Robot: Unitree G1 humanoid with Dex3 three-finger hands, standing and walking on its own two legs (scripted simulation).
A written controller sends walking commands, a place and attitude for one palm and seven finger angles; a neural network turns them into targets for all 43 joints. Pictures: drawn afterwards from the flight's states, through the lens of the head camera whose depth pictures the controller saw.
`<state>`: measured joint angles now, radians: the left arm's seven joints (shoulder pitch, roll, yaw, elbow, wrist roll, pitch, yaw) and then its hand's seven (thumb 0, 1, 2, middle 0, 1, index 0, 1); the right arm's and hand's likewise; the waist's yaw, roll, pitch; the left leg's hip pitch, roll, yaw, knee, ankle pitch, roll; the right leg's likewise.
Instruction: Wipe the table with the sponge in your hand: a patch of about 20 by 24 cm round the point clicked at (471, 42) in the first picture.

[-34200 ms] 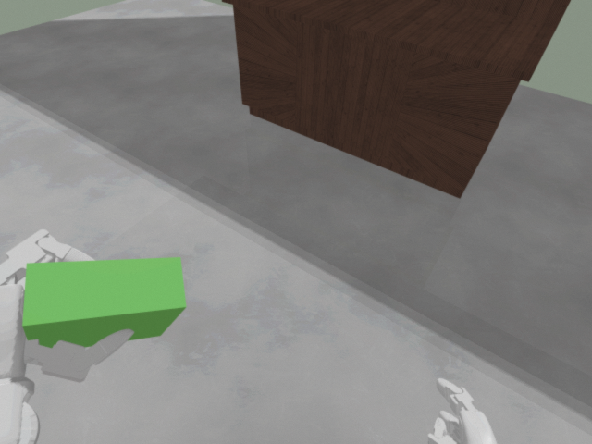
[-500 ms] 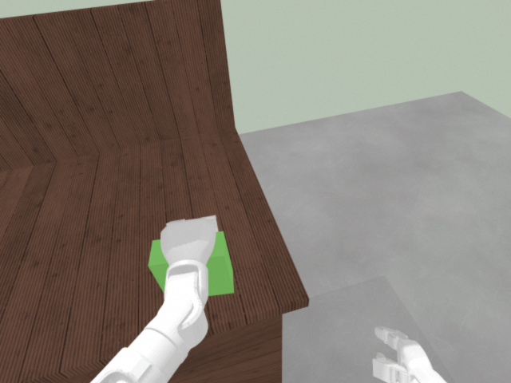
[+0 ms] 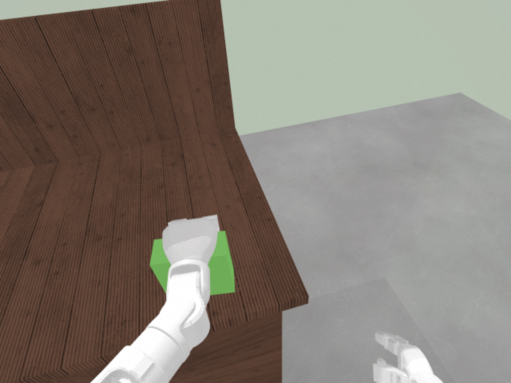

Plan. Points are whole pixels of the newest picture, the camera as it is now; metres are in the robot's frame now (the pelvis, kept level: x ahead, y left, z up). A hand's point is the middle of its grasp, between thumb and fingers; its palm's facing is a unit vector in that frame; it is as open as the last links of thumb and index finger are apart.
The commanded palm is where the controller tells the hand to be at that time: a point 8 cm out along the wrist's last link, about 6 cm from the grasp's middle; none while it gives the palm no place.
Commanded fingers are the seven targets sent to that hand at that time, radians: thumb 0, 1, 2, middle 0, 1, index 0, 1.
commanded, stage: wipe back along the third lane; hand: left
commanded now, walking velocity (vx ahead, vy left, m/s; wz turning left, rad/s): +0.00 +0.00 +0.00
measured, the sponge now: (198, 273) +0.32 +0.15 -0.02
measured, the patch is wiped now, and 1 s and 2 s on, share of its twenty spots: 1.00 1.00 1.00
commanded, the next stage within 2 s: slide back across to the middle lane in 0.02 s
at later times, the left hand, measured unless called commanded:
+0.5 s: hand (184, 265) +0.30 +0.16 +0.04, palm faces +0.01 -0.09 -1.00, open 9.6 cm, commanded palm +0.25 +0.17 +0.08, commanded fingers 0.00 0.10 1.30 -1.20 -1.60 -1.20 -1.60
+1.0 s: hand (148, 274) +0.28 +0.22 +0.03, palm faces -0.06 -0.07 -1.00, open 9.6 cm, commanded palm +0.26 +0.22 +0.08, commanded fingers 0.00 0.10 1.30 -1.20 -1.60 -1.20 -1.60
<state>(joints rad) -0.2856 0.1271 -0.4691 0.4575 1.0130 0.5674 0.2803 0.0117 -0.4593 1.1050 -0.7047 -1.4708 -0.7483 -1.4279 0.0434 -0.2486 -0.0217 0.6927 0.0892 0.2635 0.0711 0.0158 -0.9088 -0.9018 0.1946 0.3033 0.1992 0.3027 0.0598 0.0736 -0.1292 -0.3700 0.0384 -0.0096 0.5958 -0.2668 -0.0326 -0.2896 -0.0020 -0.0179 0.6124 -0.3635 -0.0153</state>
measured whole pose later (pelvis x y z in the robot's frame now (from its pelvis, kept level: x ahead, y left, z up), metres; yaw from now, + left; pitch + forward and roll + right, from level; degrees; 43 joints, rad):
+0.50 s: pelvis +0.00 +0.00 +0.00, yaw +0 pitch +0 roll +0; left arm -0.16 0.19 -0.40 0.32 1.00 0.53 0.24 0.01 -0.47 1.10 -0.72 -1.45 -0.77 -1.41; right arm 0.03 -0.25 -0.01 0.68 0.09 0.24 0.05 0.02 -0.91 -0.90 0.20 0.30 0.20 0.30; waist 0.06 0.08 -0.10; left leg -0.30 0.04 0.00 0.56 -0.25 -0.03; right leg -0.23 0.00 -0.01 0.59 -0.35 -0.02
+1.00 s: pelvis +0.00 -0.01 +0.00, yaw +0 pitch +0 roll +0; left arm -0.09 0.31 -0.25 0.28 0.99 0.42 0.16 -0.01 -0.48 1.10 -0.74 -1.44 -0.78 -1.39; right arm 0.06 -0.27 -0.01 0.68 0.08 0.17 -0.01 0.02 -0.91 -0.90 0.20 0.30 0.20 0.30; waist 0.06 0.09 -0.08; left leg -0.30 0.05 -0.02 0.54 -0.25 -0.03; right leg -0.22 0.01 -0.02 0.56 -0.34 -0.03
